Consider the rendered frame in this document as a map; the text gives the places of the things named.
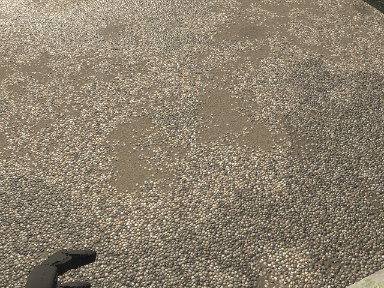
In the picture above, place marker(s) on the left robot hand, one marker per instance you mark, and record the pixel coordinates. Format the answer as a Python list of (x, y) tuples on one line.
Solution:
[(46, 274)]

